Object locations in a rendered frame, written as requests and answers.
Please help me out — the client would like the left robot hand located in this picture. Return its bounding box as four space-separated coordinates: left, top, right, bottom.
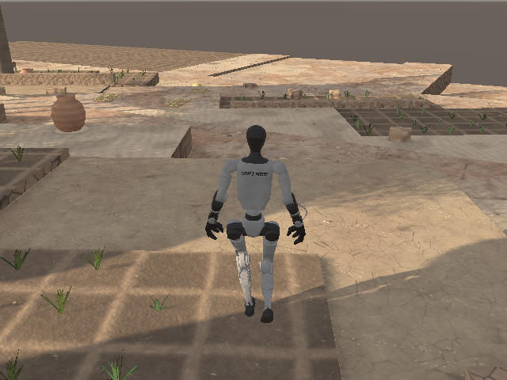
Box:
205 222 223 240

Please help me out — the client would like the right robot shin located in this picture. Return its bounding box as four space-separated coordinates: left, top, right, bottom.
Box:
261 262 273 310

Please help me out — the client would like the robot right upper arm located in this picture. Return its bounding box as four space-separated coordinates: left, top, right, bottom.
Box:
272 161 294 205

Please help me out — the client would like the left robot shin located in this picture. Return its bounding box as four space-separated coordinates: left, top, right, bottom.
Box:
236 256 253 306

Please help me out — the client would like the robot left upper arm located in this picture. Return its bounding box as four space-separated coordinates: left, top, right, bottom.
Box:
215 159 239 203

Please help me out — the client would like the robot shin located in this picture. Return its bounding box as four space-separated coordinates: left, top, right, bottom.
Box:
236 256 253 306
261 262 273 310

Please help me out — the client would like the right robot forearm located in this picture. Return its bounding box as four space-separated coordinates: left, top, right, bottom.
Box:
286 193 303 227

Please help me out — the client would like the right robot hand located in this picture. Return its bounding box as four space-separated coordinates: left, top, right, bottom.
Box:
287 225 306 245

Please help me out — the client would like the left robot forearm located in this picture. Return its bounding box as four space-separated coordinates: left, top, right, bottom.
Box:
208 190 223 224

